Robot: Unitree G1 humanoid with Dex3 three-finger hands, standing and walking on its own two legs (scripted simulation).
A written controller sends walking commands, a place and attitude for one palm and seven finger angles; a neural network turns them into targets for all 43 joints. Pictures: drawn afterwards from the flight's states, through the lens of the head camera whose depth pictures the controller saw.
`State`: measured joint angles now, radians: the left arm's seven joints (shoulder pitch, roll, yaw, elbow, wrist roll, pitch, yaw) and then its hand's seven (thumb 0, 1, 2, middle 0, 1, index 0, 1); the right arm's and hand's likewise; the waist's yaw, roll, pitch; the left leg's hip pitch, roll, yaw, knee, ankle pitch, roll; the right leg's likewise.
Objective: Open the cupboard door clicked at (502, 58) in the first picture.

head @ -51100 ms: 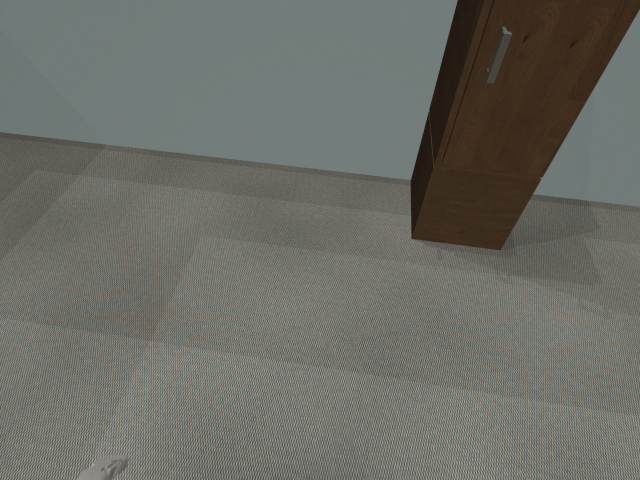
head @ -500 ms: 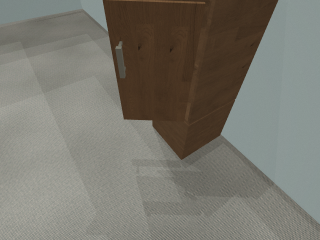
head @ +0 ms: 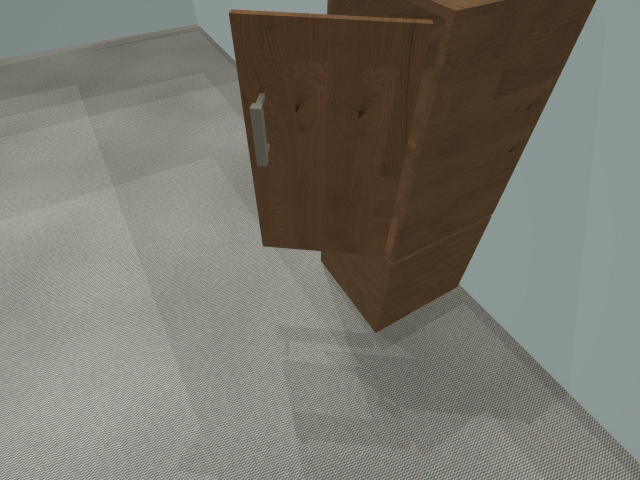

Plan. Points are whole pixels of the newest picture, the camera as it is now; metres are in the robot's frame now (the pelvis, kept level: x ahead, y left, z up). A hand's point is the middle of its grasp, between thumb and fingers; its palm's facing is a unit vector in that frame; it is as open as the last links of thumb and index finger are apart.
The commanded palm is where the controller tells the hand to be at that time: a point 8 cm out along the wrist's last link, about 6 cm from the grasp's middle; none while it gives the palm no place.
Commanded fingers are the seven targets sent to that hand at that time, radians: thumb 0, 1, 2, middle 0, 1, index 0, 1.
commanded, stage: shuffle to correct the standing spot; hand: left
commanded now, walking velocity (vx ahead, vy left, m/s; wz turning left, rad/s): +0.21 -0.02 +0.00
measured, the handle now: (261, 130) +0.72 +0.18 +0.05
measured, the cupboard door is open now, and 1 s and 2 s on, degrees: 54 54 54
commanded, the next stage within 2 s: come to a stop and stand still in 0.68 s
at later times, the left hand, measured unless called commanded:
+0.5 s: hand out of the picture +0.11 +0.18 -0.18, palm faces +0.11 -0.97 -0.23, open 7.3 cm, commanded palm none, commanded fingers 0.00 0.90 0.90 -0.20 -0.30 -0.20 -0.30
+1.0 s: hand (221, 446) +0.20 +0.17 -0.17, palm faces +0.03 -0.98 -0.22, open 7.3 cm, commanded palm none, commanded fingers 0.00 0.90 0.90 -0.20 -0.30 -0.20 -0.30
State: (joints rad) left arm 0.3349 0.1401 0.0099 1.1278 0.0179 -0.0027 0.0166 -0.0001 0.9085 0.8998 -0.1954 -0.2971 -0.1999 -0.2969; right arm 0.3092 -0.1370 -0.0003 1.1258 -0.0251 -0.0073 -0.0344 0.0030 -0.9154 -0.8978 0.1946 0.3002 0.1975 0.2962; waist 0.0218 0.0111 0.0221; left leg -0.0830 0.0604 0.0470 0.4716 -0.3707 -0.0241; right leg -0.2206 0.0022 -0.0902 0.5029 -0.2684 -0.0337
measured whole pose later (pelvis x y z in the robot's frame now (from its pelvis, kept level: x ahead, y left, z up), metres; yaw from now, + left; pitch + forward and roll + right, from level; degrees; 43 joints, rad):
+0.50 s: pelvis +0.08 -0.01 -0.01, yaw +2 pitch -2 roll +0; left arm 0.27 0.18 0.06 1.02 0.02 -0.06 0.03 0.01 0.92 0.90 -0.19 -0.30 -0.20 -0.30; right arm 0.40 -0.12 -0.03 1.15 -0.02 0.00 -0.01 0.01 -0.91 -0.90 0.20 0.30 0.20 0.30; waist 0.00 0.00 0.06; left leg -0.38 0.07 0.07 1.15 -0.48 0.02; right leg -0.26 -0.03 -0.16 0.59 -0.30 -0.05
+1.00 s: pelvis +0.18 -0.02 +0.00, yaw -1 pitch +0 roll +2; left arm 0.27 0.18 0.04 1.04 0.02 -0.01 0.02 0.01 0.92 0.90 -0.19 -0.30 -0.20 -0.30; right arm 0.31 -0.11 -0.02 1.06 -0.03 -0.02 -0.03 0.00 -0.93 -0.90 0.20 0.30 0.20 0.30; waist 0.00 -0.03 0.06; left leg -0.20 0.05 0.14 0.46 -0.25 -0.02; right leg -0.35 -0.07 -0.05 0.60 -0.20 0.01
